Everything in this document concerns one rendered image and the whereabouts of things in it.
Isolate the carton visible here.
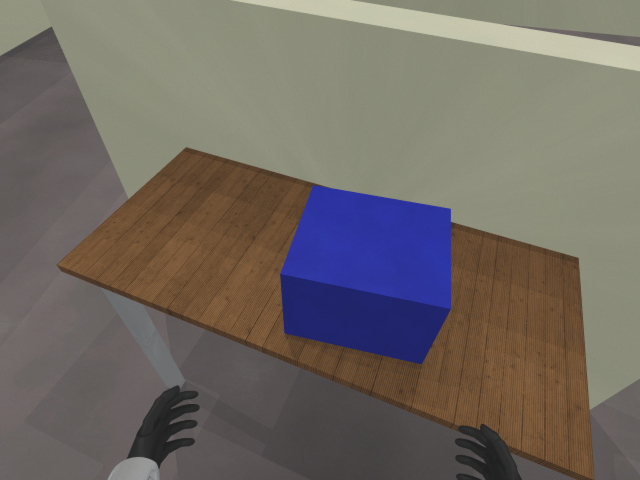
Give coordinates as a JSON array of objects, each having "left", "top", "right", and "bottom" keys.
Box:
[{"left": 280, "top": 185, "right": 451, "bottom": 364}]

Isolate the robot right hand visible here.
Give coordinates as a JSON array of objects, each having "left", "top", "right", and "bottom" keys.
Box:
[{"left": 455, "top": 424, "right": 522, "bottom": 480}]

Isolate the robot left hand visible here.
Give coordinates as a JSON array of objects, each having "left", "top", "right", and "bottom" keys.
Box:
[{"left": 127, "top": 385, "right": 200, "bottom": 468}]

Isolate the left robot forearm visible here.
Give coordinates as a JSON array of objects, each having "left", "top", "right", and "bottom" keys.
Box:
[{"left": 108, "top": 457, "right": 160, "bottom": 480}]

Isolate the table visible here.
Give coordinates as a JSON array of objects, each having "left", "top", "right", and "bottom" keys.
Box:
[{"left": 57, "top": 147, "right": 594, "bottom": 480}]

